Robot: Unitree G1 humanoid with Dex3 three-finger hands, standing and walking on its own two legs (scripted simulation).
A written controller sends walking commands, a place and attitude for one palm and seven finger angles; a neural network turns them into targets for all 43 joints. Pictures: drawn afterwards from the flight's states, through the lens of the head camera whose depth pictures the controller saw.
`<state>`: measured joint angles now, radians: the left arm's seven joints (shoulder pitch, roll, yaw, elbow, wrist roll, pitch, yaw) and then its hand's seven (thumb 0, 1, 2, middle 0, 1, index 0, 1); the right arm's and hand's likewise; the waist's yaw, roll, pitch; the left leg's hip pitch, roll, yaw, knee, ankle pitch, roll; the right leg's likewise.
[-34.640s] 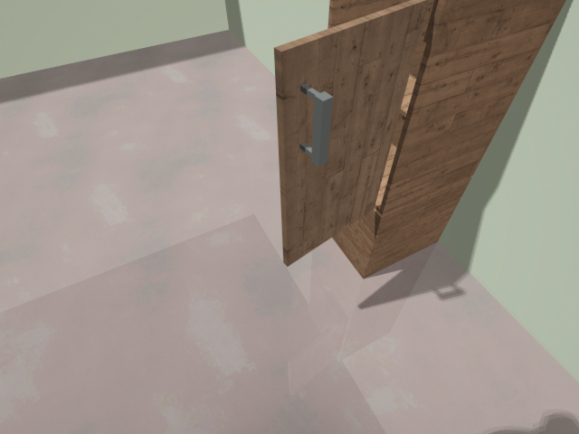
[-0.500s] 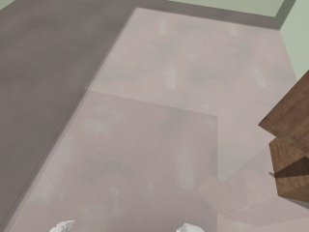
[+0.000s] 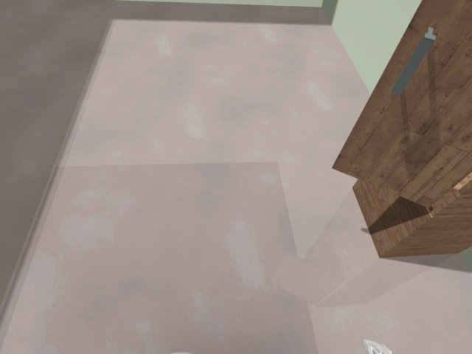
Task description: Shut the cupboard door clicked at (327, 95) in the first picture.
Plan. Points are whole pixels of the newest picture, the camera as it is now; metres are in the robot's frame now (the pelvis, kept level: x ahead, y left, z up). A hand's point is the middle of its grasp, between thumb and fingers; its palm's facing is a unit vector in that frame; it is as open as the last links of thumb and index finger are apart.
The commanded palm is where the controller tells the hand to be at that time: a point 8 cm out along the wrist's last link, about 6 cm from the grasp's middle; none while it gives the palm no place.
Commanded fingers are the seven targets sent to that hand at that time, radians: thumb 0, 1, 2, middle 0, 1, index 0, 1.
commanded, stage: turn to face it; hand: left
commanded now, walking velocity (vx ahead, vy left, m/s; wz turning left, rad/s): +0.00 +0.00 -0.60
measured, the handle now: (412, 61) +0.72 -0.35 +0.12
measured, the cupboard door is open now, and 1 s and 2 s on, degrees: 58 58 58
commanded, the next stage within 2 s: take the last steps up to it in 0.56 s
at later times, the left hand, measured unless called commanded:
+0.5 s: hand (165, 328) +0.18 +0.14 -0.15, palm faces -0.29 -0.92 -0.27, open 7.4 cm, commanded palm none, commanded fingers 0.00 0.90 0.90 -0.20 -0.30 -0.20 -0.30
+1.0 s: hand (185, 292) +0.25 +0.12 -0.16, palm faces -0.44 -0.89 -0.14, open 7.4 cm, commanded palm none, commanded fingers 0.00 0.90 0.90 -0.20 -0.30 -0.20 -0.30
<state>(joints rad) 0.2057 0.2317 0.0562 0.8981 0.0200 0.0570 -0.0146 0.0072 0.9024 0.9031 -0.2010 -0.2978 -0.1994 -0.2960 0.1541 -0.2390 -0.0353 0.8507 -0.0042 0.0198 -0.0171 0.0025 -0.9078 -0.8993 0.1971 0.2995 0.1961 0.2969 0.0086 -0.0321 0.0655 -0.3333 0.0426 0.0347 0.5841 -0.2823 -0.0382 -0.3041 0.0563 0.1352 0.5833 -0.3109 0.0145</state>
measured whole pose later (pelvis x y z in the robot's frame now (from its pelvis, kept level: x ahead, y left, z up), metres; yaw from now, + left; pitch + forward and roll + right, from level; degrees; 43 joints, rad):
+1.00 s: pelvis +0.10 -0.03 +0.02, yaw -26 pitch +1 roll -3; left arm 0.19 0.25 0.07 0.97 0.03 0.06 -0.05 0.01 0.91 0.90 -0.19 -0.30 -0.19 -0.29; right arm 0.38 -0.17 -0.01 0.98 -0.03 -0.04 -0.03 0.00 -0.90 -0.90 0.20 0.30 0.20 0.30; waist -0.03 -0.04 0.04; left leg -0.10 0.10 0.15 0.38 -0.29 0.00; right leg -0.53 -0.04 -0.01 1.05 -0.28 0.03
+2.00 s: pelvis +0.26 -0.28 +0.01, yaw -26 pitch +0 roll +1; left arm 0.17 0.17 0.04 1.02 0.04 0.02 0.03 0.01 0.91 0.90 -0.20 -0.30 -0.20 -0.30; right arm 0.17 -0.23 -0.07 1.01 0.00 0.06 -0.03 0.00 -0.92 -0.90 0.20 0.30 0.20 0.30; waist 0.00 0.02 0.11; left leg -0.36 -0.01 0.03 0.95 -0.56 -0.03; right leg -0.29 -0.06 0.00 0.54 -0.24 0.02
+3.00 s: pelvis +0.21 -0.21 +0.01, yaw -28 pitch -2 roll +1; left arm 0.27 0.27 0.01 1.04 0.03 0.01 0.01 0.01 0.91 0.90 -0.20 -0.30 -0.20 -0.30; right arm 0.25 -0.30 -0.05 1.05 -0.02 -0.01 0.00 0.00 -0.91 -0.90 0.20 0.30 0.20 0.30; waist 0.00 0.01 0.02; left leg -0.22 -0.02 0.10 0.44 -0.20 0.05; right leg -0.29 -0.03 -0.04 0.47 -0.17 -0.01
